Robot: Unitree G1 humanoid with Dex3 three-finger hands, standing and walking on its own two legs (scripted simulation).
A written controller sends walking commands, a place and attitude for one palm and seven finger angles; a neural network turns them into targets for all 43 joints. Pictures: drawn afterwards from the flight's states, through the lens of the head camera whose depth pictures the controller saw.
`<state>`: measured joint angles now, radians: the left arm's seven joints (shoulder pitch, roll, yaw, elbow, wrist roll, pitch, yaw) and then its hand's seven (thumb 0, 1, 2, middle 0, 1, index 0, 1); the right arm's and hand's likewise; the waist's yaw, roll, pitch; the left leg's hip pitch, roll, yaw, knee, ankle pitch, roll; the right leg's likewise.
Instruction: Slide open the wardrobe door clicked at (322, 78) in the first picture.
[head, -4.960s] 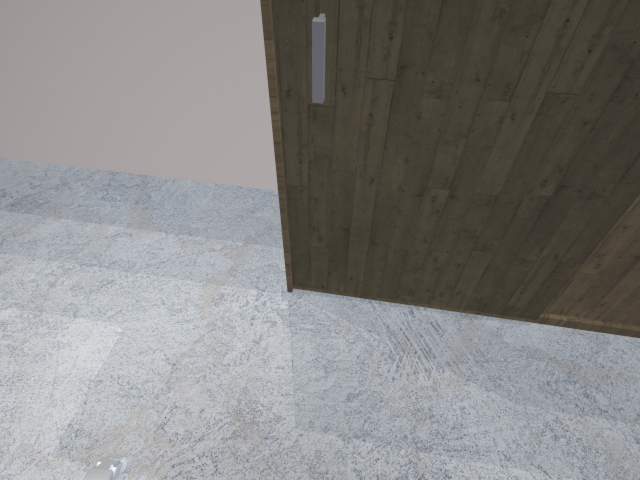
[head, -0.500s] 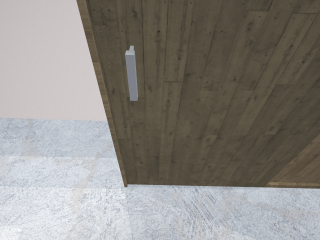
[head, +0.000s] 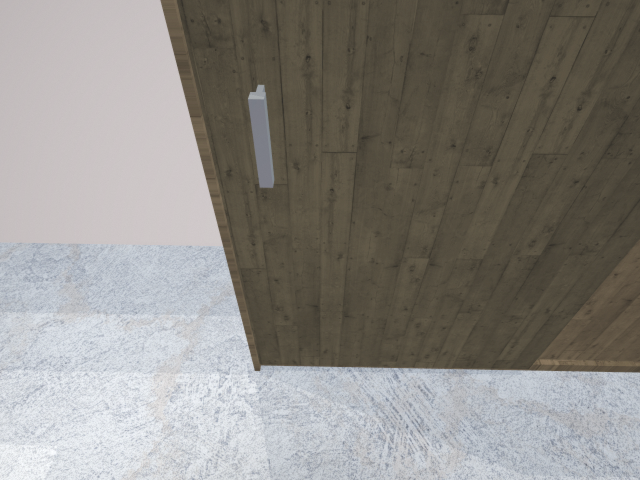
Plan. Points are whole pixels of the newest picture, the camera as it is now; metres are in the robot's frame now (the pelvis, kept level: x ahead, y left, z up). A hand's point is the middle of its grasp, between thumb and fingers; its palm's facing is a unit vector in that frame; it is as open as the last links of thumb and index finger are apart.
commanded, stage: look again from close up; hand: left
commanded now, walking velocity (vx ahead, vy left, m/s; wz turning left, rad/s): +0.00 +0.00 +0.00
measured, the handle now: (263, 137) +0.59 +0.12 +0.14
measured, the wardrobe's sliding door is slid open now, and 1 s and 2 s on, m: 0.00 0.00 0.00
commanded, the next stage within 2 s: shuffle to correct the standing spot in 1.40 s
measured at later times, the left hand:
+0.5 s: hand out of the picture -0.03 +0.16 -0.17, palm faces +0.03 -0.99 -0.16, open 7.4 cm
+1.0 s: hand out of the picture +0.01 +0.17 -0.17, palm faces +0.02 -0.99 -0.17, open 7.4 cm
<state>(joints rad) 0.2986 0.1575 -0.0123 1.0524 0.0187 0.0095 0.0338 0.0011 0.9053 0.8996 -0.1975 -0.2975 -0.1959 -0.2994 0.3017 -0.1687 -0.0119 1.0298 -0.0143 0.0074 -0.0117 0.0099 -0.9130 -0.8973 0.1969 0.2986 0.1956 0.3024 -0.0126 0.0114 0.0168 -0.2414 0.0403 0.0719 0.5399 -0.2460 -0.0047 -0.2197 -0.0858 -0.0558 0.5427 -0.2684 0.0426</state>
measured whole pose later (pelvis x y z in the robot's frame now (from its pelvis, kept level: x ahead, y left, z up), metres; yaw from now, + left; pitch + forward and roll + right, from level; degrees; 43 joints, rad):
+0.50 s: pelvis -0.01 +0.00 +0.00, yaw +0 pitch -2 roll +0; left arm 0.35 0.15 -0.01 1.07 0.02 0.00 0.03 0.00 0.91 0.90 -0.20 -0.30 -0.20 -0.30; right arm 0.33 -0.13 -0.01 1.08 -0.01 0.00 -0.01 0.01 -0.91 -0.90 0.20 0.30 0.19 0.30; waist 0.00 -0.02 0.02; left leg -0.27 0.05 0.06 0.50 -0.20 -0.01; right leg -0.24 -0.07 -0.07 0.48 -0.22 0.04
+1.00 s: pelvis +0.00 +0.00 +0.01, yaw +0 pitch -2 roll +0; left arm 0.31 0.14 0.00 1.07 0.02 -0.01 0.04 0.00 0.91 0.90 -0.20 -0.30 -0.19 -0.30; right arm 0.29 -0.14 -0.01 1.10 -0.01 -0.01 -0.02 0.01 -0.92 -0.90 0.20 0.30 0.20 0.30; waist 0.00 -0.01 0.04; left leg -0.23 0.04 0.08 0.47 -0.22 0.00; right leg -0.21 -0.08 -0.05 0.46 -0.23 0.05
